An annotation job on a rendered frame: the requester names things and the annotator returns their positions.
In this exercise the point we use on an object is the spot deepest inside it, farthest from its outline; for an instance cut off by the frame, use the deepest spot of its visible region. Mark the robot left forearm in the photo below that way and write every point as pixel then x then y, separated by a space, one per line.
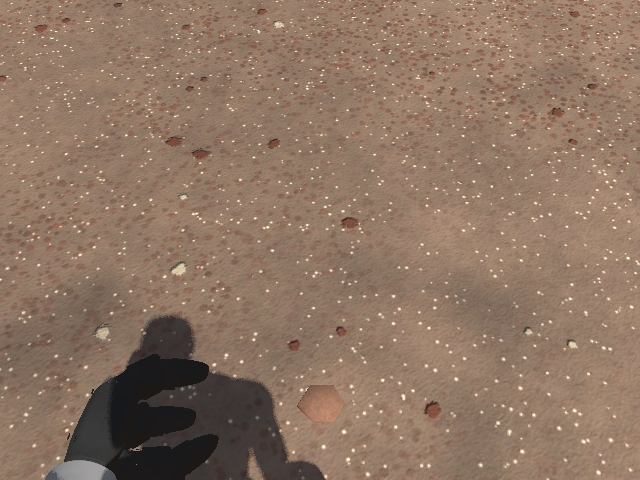
pixel 80 470

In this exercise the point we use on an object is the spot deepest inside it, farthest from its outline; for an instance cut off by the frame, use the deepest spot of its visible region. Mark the left robot hand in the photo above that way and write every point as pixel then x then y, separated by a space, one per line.
pixel 113 422

